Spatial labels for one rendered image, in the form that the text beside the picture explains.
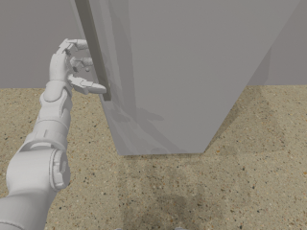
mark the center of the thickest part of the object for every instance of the fridge door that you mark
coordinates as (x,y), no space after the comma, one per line
(176,67)

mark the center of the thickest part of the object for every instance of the robot left upper arm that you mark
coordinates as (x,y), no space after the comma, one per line
(34,179)

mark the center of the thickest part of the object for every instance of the left robot forearm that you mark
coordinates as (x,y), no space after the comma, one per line
(53,121)

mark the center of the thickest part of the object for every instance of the handle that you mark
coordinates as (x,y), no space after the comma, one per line
(89,29)

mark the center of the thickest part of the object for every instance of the left robot hand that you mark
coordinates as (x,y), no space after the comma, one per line
(61,68)

